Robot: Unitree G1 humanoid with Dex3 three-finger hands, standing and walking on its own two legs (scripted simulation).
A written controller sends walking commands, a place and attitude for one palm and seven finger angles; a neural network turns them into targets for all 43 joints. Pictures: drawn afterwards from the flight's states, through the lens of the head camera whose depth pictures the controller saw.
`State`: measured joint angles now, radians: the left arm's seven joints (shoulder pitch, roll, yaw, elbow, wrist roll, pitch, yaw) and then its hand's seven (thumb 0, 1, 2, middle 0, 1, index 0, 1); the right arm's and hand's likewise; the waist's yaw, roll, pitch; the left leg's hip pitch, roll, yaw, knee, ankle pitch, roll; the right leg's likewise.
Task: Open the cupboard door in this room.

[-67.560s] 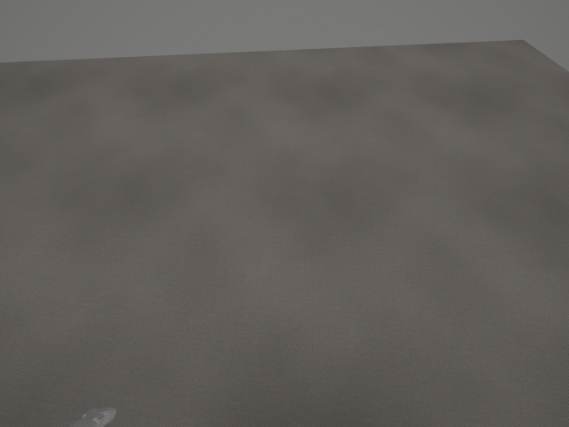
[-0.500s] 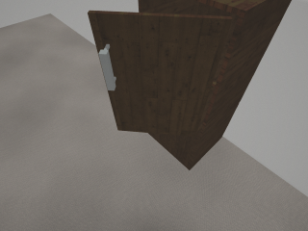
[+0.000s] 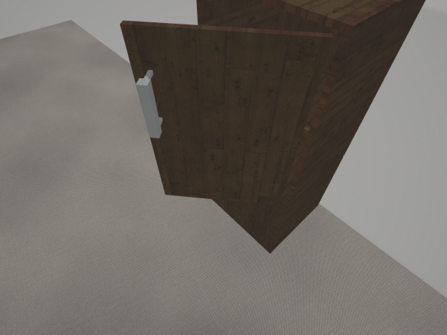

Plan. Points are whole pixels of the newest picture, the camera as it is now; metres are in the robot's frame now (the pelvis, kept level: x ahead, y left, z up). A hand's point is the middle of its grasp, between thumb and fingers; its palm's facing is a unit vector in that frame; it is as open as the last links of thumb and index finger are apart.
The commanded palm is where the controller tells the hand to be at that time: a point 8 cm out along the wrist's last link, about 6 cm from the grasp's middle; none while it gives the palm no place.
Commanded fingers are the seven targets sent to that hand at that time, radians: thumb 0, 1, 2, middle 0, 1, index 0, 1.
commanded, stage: come to a stop and stand still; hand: left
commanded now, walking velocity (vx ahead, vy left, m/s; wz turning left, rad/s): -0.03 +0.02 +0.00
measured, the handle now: (152, 104) +0.58 +0.21 +0.08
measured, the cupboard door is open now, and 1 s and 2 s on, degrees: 41 41 41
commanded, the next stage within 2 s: look again from close up in 0.90 s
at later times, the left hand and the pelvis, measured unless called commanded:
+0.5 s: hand out of the picture +0.01 +0.20 -0.17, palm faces +0.01 -0.97 -0.23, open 7.4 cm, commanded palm none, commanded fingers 0.00 0.90 0.90 -0.20 -0.30 -0.20 -0.30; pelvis -0.03 +0.01 +0.00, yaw +1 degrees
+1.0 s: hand out of the picture -0.06 +0.19 -0.18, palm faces +0.04 -0.98 -0.18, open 7.4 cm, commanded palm none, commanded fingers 0.00 0.90 0.90 -0.20 -0.30 -0.20 -0.30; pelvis -0.04 +0.02 +0.00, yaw +2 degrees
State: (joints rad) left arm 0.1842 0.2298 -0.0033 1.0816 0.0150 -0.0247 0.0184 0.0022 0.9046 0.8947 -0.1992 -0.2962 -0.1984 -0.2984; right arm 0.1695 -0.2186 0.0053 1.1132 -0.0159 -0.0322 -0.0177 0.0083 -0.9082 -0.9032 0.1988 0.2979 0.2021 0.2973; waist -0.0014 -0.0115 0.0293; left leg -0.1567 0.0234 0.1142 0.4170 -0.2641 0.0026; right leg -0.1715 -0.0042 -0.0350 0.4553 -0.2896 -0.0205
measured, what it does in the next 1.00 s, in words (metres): stands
